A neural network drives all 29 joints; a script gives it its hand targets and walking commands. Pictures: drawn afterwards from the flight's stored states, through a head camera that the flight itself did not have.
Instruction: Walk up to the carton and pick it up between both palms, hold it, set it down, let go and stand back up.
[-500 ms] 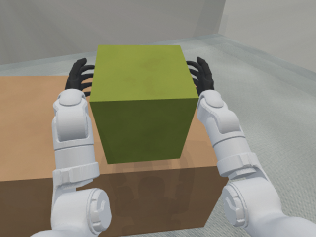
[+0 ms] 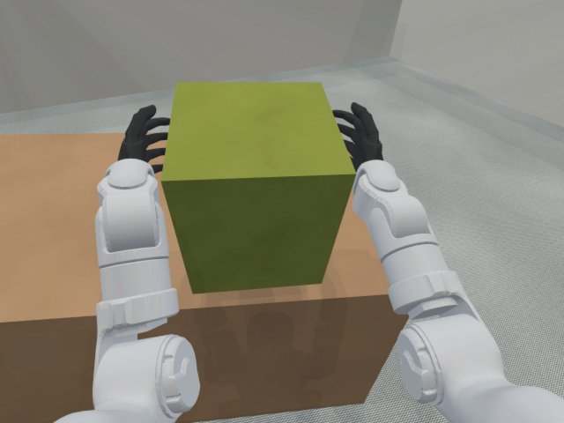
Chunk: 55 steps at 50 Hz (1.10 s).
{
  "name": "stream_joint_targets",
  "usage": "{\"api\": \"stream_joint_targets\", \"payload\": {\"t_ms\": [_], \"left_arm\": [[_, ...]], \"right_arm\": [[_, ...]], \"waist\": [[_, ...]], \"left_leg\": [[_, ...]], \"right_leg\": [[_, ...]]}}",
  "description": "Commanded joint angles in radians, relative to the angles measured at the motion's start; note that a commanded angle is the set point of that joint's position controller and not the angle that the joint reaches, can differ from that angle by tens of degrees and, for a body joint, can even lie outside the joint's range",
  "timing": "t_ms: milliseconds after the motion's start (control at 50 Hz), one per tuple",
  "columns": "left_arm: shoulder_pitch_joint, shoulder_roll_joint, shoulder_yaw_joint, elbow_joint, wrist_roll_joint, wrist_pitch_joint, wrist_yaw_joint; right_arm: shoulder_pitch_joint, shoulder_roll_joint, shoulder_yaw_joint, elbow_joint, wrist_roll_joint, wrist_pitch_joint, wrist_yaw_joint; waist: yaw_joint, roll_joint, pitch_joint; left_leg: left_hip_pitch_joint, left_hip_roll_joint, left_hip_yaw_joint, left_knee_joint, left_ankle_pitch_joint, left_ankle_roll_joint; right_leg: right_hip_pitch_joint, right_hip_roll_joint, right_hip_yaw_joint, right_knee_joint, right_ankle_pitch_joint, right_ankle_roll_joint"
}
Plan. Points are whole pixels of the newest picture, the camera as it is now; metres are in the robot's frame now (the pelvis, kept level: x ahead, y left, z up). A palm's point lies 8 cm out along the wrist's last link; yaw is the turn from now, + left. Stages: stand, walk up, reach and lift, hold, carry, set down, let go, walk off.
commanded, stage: hold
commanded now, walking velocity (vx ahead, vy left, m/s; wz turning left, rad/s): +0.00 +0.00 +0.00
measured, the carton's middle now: (254, 191) +0.40 +0.01 +0.16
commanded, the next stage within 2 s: none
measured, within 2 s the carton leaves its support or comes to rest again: neither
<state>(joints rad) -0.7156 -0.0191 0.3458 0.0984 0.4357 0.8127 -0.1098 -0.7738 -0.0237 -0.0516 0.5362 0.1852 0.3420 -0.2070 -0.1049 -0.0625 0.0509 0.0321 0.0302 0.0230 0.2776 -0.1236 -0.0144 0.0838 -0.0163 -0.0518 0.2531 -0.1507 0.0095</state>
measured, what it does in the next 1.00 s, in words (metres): stands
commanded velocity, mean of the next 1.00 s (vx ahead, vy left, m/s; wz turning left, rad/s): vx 0.00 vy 0.00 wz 0.00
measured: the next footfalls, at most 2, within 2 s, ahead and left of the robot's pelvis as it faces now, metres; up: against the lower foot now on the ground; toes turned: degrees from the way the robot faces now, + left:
none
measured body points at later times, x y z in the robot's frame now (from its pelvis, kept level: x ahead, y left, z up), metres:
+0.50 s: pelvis +0.00 +0.00 +0.00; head -0.06 +0.03 +0.45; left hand +0.38 +0.16 +0.24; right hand +0.38 -0.14 +0.23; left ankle +0.03 +0.13 -0.75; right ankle +0.01 -0.12 -0.75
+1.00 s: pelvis +0.01 -0.01 +0.00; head -0.06 +0.02 +0.44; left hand +0.37 +0.17 +0.24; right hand +0.38 -0.14 +0.24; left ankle +0.03 +0.13 -0.75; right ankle +0.01 -0.12 -0.75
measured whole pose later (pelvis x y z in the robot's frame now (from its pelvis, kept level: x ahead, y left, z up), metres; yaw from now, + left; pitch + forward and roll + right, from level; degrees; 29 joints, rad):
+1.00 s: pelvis +0.01 -0.01 +0.00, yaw +1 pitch -12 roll +0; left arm -0.70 -0.01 0.36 0.05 0.45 0.83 -0.15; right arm -0.76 -0.02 -0.01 0.50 0.22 0.36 -0.24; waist -0.11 -0.07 0.05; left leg 0.06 0.04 0.00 0.28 -0.13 -0.03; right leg 0.13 -0.01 -0.07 0.24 -0.16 0.00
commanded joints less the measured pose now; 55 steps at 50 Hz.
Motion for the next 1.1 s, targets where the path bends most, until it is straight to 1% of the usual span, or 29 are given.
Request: {"api": "stream_joint_targets", "payload": {"t_ms": [0,20,40,60,80,100,120,140,160,180,200,220,280,300,320,340,360,380,420,440,460,480,500,520,600,660,740,860,1080], "left_arm": [[-0.514,-0.455,-0.391,-0.063,-0.180,-0.056,-0.132],[-0.517,-0.454,-0.388,-0.058,-0.183,-0.057,-0.131],[-0.509,-0.447,-0.368,-0.039,-0.177,-0.056,-0.132],[-0.501,-0.449,-0.376,-0.046,-0.175,-0.057,-0.133],[-0.525,-0.447,-0.369,-0.044,-0.171,-0.059,-0.132],[-0.529,-0.453,-0.383,-0.064,-0.173,-0.059,-0.131],[-0.515,-0.450,-0.380,-0.046,-0.172,-0.057,-0.132],[-0.510,-0.449,-0.380,-0.040,-0.167,-0.056,-0.132],[-0.494,-0.450,-0.369,-0.031,-0.163,-0.050,-0.133],[-0.487,-0.451,-0.373,-0.055,-0.170,-0.049,-0.136],[-0.504,-0.452,-0.387,-0.080,-0.182,-0.054,-0.136],[-0.508,-0.449,-0.385,-0.061,-0.177,-0.053,-0.137],[-0.506,-0.450,-0.386,-0.071,-0.179,-0.052,-0.137],[-0.507,-0.448,-0.390,-0.062,-0.176,-0.051,-0.137],[-0.513,-0.455,-0.395,-0.071,-0.182,-0.053,-0.135],[-0.525,-0.459,-0.405,-0.069,-0.182,-0.053,-0.134],[-0.515,-0.459,-0.398,-0.055,-0.179,-0.052,-0.131],[-0.516,-0.464,-0.399,-0.064,-0.181,-0.053,-0.131],[-0.508,-0.452,-0.373,-0.051,-0.161,-0.050,-0.131],[-0.508,-0.447,-0.371,-0.040,-0.153,-0.046,-0.133],[-0.520,-0.445,-0.316,-0.079,-0.126,-0.037,-0.133],[-0.511,-0.435,-0.337,-0.063,-0.131,-0.030,-0.137],[-0.509,-0.446,-0.346,-0.071,-0.139,-0.029,-0.139],[-0.515,-0.443,-0.350,-0.066,-0.142,-0.028,-0.142],[-0.525,-0.444,-0.351,-0.040,-0.144,-0.027,-0.157],[-0.527,-0.440,-0.352,-0.038,-0.147,-0.029,-0.167],[-0.519,-0.432,-0.351,-0.050,-0.149,-0.031,-0.176],[-0.504,-0.424,-0.351,-0.079,-0.149,-0.030,-0.181],[-0.501,-0.426,-0.355,-0.089,-0.152,-0.026,-0.178]], "right_arm": [[-0.613,0.455,0.316,-0.208,0.080,-0.038,0.107],[-0.622,0.460,0.320,-0.227,0.072,-0.039,0.105],[-0.616,0.469,0.325,-0.211,0.074,-0.033,0.103],[-0.623,0.475,0.329,-0.217,0.071,-0.035,0.099],[-0.608,0.469,0.320,-0.188,0.065,-0.032,0.100],[-0.613,0.468,0.320,-0.200,0.072,-0.033,0.102],[-0.605,0.463,0.322,-0.193,0.066,-0.031,0.102],[-0.599,0.453,0.306,-0.194,0.057,-0.032,0.101],[-0.590,0.460,0.310,-0.196,0.059,-0.030,0.102],[-0.586,0.460,0.319,-0.212,0.067,-0.030,0.100],[-0.599,0.466,0.337,-0.232,0.084,-0.032,0.097],[-0.609,0.463,0.334,-0.229,0.080,-0.030,0.095],[-0.608,0.458,0.339,-0.233,0.083,-0.029,0.094],[-0.611,0.459,0.330,-0.232,0.082,-0.029,0.094],[-0.601,0.456,0.319,-0.223,0.076,-0.028,0.095],[-0.613,0.455,0.312,-0.227,0.069,-0.030,0.097],[-0.594,0.449,0.307,-0.208,0.059,-0.027,0.099],[-0.601,0.455,0.308,-0.221,0.065,-0.030,0.101],[-0.590,0.457,0.315,-0.192,0.063,-0.024,0.105],[-0.590,0.450,0.305,-0.178,0.062,-0.021,0.108],[-0.642,0.448,0.366,-0.174,0.104,-0.030,0.117],[-0.644,0.457,0.353,-0.194,0.100,-0.040,0.117],[-0.647,0.449,0.343,-0.199,0.098,-0.041,0.114],[-0.643,0.450,0.334,-0.199,0.094,-0.040,0.111],[-0.626,0.451,0.295,-0.174,0.069,-0.029,0.104],[-0.620,0.454,0.289,-0.173,0.066,-0.023,0.100],[-0.611,0.458,0.307,-0.185,0.078,-0.017,0.091],[-0.600,0.461,0.341,-0.217,0.098,-0.014,0.082],[-0.596,0.465,0.349,-0.236,0.096,-0.013,0.079]], "waist": [[-0.007,0.083,-0.293],[-0.004,0.070,-0.288],[0.003,0.047,-0.269],[-0.004,0.042,-0.277],[-0.002,0.055,-0.265],[-0.003,0.063,-0.262],[-0.009,0.055,-0.259],[-0.012,0.069,-0.253],[-0.002,0.060,-0.233],[-0.009,0.049,-0.264],[-0.003,0.054,-0.299],[-0.012,0.060,-0.282],[-0.007,0.052,-0.282],[-0.008,0.062,-0.275],[-0.019,0.072,-0.266],[-0.023,0.081,-0.270],[-0.021,0.079,-0.237],[-0.019,0.087,-0.260],[0.000,0.065,-0.233],[-0.001,0.075,-0.214],[0.069,0.078,-0.280],[0.039,0.071,-0.279],[0.034,0.065,-0.282],[0.020,0.060,-0.272],[-0.005,0.061,-0.230],[-0.015,0.065,-0.234],[-0.016,0.068,-0.246],[-0.008,0.070,-0.254],[-0.003,0.065,-0.241]], "left_leg": [[0.101,-0.061,0.057,0.000,0.175,-0.005],[0.098,-0.062,0.055,0.005,0.181,-0.002],[0.092,-0.066,0.058,-0.005,0.153,0.007],[0.099,-0.067,0.056,-0.002,0.163,0.007],[0.089,-0.065,0.060,-0.009,0.139,0.004],[0.087,-0.063,0.060,-0.008,0.153,0.003],[0.088,-0.061,0.057,-0.011,0.138,0.006],[0.078,-0.060,0.055,-0.014,0.131,0.005],[0.067,-0.058,0.058,-0.014,0.137,0.008],[0.084,-0.059,0.056,-0.009,0.169,0.006],[0.095,-0.065,0.060,0.000,0.183,0.003],[0.099,-0.068,0.057,0.001,0.189,0.001],[0.112,-0.065,0.058,-0.001,0.169,0.000],[0.100,-0.062,0.055,-0.007,0.150,0.002],[0.090,-0.060,0.053,-0.011,0.140,-0.003],[0.085,-0.061,0.052,-0.008,0.133,-0.005],[0.077,-0.058,0.052,-0.015,0.127,-0.006],[0.076,-0.057,0.051,-0.016,0.120,-0.004],[0.071,-0.059,0.058,-0.024,0.126,0.003],[0.065,-0.056,0.057,-0.031,0.108,0.003],[0.060,-0.057,0.061,-0.033,0.161,0.007],[0.070,-0.052,0.067,-0.021,0.188,0.007],[0.080,-0.056,0.067,-0.014,0.191,0.007],[0.083,-0.058,0.070,-0.015,0.173,0.008],[0.048,-0.062,0.072,-0.037,0.093,0.010],[0.051,-0.065,0.068,-0.031,0.105,0.006],[0.066,-0.069,0.063,-0.017,0.151,0.000],[0.082,-0.070,0.059,-0.005,0.199,-0.005],[0.081,-0.067,0.064,-0.013,0.170,0.000]], "right_leg": [[0.002,0.068,-0.050,-0.025,0.126,0.029],[-0.001,0.066,-0.044,-0.027,0.144,0.030],[-0.007,0.063,-0.045,-0.033,0.131,0.034],[-0.003,0.062,-0.048,-0.029,0.146,0.039],[-0.010,0.063,-0.049,-0.031,0.115,0.039],[-0.013,0.063,-0.052,-0.031,0.118,0.034],[-0.013,0.065,-0.046,-0.033,0.110,0.032],[-0.010,0.062,-0.048,-0.034,0.105,0.030],[-0.004,0.061,-0.047,-0.037,0.113,0.030],[0.015,0.065,-0.048,-0.030,0.155,0.033],[0.017,0.065,-0.039,-0.023,0.165,0.036],[0.014,0.065,-0.042,-0.026,0.174,0.036],[0.007,0.068,-0.050,-0.031,0.142,0.038],[-0.002,0.066,-0.046,-0.033,0.128,0.035],[-0.009,0.066,-0.046,-0.033,0.115,0.029],[-0.006,0.067,-0.052,-0.033,0.100,0.028],[-0.014,0.064,-0.049,-0.036,0.095,0.027],[-0.008,0.065,-0.047,-0.032,0.092,0.025],[-0.010,0.063,-0.048,-0.030,0.094,0.029],[-0.012,0.064,-0.049,-0.038,0.072,0.032],[0.047,0.086,-0.059,-0.019,0.044,-0.001],[0.044,0.088,-0.061,-0.022,0.054,0.000],[0.041,0.085,-0.060,-0.029,0.057,0.003],[0.030,0.082,-0.059,-0.034,0.056,0.007],[0.023,0.071,-0.057,-0.042,0.038,0.014],[0.033,0.069,-0.058,-0.040,0.065,0.018],[0.048,0.069,-0.061,-0.035,0.113,0.023],[0.059,0.071,-0.063,-0.031,0.150,0.026],[0.043,0.069,-0.063,-0.035,0.120,0.025]]}}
